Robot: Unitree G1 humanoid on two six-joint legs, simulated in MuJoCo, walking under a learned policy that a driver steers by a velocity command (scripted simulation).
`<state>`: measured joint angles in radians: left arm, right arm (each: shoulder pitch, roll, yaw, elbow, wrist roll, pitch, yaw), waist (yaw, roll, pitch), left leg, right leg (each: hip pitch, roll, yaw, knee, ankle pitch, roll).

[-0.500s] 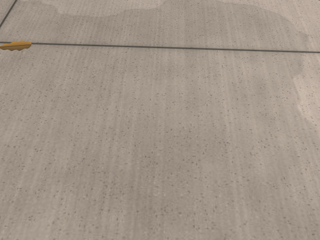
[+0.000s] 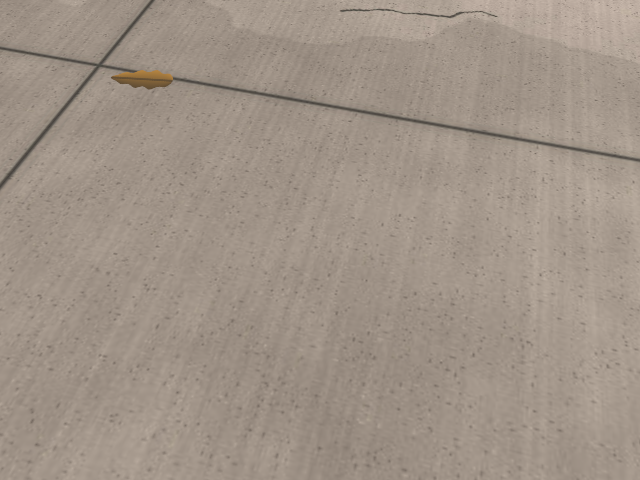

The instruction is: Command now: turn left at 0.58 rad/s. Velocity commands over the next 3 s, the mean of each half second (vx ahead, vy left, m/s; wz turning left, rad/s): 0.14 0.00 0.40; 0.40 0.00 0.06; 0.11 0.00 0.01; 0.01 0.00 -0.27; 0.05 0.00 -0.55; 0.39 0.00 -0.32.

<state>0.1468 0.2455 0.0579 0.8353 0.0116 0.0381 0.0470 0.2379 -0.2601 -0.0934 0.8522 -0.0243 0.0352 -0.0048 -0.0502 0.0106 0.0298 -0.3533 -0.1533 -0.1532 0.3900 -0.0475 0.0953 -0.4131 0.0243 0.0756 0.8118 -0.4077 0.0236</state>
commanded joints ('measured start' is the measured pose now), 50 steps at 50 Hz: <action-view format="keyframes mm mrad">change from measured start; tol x32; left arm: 1 50 77 11 -59 -13 -21 6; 50 167 88 6 11 26 -105 -57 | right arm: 1 1 -150 -36 -56 -2 -1 3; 50 144 -129 46 136 14 -123 -15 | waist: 1 22 120 -87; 50 154 65 -53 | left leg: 1 119 266 -381 -158 -234 105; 11 -185 31 40 779 -322 -109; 18 -331 78 32 494 -271 -127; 27 237 96 237 -9 -175 -29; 31 544 532 -406 -219 -532 156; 50 377 292 128 138 772 4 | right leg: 1 40 39 -8 -108 -31 -28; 7 221 -431 429 -681 10 -252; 10 166 -246 143 -564 383 -202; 26 267 -258 83 -585 226 -225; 32 -342 -92 -48 248 -26 -130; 50 206 26 -170 -318 418 -132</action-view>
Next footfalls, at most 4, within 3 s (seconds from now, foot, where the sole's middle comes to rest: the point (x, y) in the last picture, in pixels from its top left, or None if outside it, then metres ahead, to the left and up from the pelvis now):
0.10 right None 0.04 -0.12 -0.78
0.56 left None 0.09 0.11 -0.78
1.02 right None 0.45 0.01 -0.78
1.44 left None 0.37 0.19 -0.78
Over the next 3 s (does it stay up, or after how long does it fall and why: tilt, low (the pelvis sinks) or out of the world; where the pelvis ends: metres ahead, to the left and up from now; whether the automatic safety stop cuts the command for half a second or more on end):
stays up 0.51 -0.02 0.00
